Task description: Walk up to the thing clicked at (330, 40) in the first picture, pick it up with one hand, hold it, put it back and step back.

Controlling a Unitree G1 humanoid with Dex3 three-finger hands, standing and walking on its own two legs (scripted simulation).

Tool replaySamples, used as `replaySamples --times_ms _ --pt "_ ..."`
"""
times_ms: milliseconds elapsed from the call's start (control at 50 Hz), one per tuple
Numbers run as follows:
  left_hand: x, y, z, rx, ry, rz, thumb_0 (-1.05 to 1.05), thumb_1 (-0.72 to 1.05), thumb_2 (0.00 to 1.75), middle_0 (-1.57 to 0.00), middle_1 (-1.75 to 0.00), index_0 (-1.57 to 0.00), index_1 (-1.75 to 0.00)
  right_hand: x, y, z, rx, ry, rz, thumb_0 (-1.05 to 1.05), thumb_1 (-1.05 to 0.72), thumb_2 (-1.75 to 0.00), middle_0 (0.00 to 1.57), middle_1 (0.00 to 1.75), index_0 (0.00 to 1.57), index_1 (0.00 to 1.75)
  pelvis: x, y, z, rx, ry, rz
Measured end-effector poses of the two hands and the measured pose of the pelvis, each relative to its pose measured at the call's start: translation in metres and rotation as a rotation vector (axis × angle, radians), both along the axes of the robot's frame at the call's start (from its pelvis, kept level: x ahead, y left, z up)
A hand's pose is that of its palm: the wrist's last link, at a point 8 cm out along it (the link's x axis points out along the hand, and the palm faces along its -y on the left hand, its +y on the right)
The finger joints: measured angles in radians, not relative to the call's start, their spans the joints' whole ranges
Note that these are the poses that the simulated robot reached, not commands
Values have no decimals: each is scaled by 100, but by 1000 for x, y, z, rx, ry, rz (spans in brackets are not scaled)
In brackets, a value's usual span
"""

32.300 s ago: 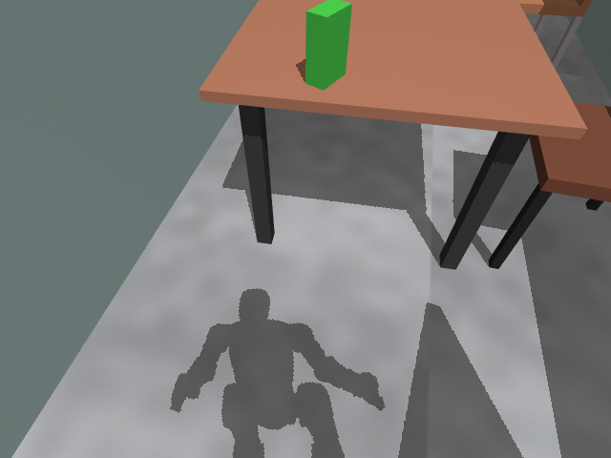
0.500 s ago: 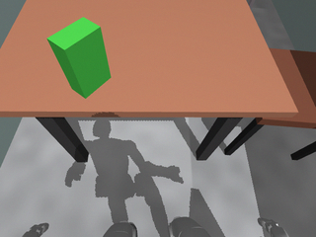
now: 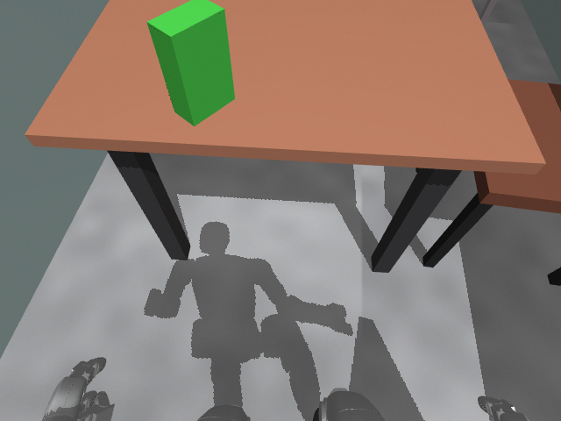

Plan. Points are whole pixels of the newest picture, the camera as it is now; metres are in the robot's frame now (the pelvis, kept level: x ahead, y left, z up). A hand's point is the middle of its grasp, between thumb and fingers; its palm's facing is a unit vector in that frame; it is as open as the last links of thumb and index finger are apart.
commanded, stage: step back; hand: left
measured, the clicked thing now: (197, 65) +0.67 +0.16 +0.07
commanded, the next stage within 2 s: none
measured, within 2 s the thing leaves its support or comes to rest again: neither
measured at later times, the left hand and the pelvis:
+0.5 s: hand out of the picture -0.08 +0.24 -0.13, palm faces -0.07 -0.90 -0.42, open 7.4 cm; pelvis -0.15 -0.03 +0.01, yaw -5 degrees
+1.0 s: hand out of the picture -0.19 +0.23 -0.14, palm faces -0.06 -0.92 -0.39, open 7.4 cm; pelvis -0.32 -0.03 +0.01, yaw -3 degrees
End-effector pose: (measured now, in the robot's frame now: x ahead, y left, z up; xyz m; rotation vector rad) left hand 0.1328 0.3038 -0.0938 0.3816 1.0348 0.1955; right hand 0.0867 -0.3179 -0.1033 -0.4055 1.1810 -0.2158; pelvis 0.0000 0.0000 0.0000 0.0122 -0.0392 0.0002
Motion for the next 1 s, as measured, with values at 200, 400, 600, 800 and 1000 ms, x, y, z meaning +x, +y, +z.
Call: replaySamples --times_ms 200,400,600,800,1000 --pt "-78 8 -7 -23 99 37 0 90 90 -20 -30 -21 -29 -46 12 27 -5 -67 -10 1 -90 -89 21 30 21 30 -54 1 14 -28 -3 -51" --pt "-173 -13 -11 23 185 7 0 90 90 -20 -30 -21 -29 -102 -27 8 11 -143 -31 1 -90 -89 21 30 21 30 -127 -25 -3 -34 -5 -107" --pt "-230 -25 16 58 138 24 0 90 90 -21 -30 -21 -30 -198 -36 -3 35 -15 -66 1 -91 -89 20 30 21 30 -181 -31 10 19 1 -60" --pt "-247 -11 0 21 13 19 0 90 90 -20 -30 -21 -30 -271 -11 -4 28 50 -16 1 -90 -89 20 30 21 30 -250 -19 0 5 -16 -2" --pt "-328 -31 -5 -2 86 -2 0 90 90 -20 -30 -21 -29 -303 -29 14 6 -76 -5 1 -90 -89 21 30 21 30 -317 -35 6 -22 6 -60"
